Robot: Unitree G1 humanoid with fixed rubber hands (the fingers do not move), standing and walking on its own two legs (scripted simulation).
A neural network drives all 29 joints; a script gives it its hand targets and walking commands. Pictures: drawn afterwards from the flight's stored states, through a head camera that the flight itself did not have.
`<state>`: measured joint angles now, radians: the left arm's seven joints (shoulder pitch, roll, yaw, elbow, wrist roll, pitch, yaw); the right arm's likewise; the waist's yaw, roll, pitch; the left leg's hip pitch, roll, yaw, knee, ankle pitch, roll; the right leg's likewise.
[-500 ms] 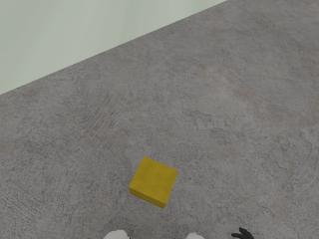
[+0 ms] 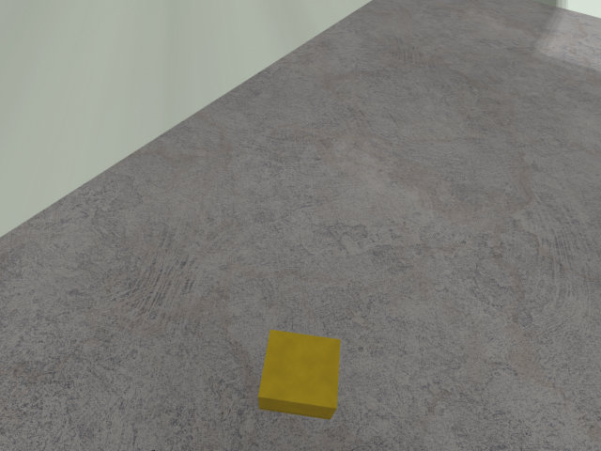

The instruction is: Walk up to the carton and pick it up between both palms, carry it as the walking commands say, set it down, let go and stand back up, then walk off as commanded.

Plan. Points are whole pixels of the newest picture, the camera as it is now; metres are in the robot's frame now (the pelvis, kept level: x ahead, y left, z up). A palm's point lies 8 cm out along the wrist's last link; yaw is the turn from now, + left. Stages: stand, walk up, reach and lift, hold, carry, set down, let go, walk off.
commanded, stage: walk up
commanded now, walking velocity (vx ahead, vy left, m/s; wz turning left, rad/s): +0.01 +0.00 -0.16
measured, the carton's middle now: (299, 374) +0.42 -0.05 -0.69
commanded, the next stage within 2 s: stand in 1.56 s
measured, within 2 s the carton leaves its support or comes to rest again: neither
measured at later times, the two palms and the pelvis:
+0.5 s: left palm out of the picture +0.10 +0.23 -0.13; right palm out of the picture -0.03 -0.22 -0.13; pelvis +0.02 +0.00 +0.01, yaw -4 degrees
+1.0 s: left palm out of the picture +0.08 +0.23 -0.15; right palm out of the picture +0.02 -0.25 -0.13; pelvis +0.01 +0.00 +0.00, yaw -7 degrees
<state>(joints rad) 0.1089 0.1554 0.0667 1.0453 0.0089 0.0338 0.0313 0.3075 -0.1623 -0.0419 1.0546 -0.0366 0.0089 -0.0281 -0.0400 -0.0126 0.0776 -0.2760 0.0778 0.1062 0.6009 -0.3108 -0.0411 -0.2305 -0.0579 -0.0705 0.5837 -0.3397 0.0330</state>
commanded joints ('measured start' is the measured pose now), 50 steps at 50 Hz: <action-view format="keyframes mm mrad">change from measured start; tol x32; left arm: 1 6 122 18 -80 -6 -6 -2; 50 24 93 19 -130 21 12 -10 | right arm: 1 114 -187 -12 -34 -2 -43 -19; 50 -7 -201 -60 -75 -15 -6 -33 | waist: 1 -17 381 -110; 20 42 172 -157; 22 12 -216 -71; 50 -20 187 19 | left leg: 1 187 308 -350 -271 668 116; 6 186 297 -295 -270 533 187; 9 136 276 -310 -433 -277 141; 15 138 283 -243 -454 -115 155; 18 230 214 -116 -222 635 139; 24 41 31 2 -106 -5 12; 44 104 41 41 -6 122 8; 50 60 483 -289 -323 428 305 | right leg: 1 -168 59 9 146 -162 8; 6 -261 33 135 456 -147 19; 19 26 28 12 -240 199 -16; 38 3 -61 116 -91 569 -81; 45 -90 -75 161 -101 423 -123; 50 -319 -13 94 607 -223 1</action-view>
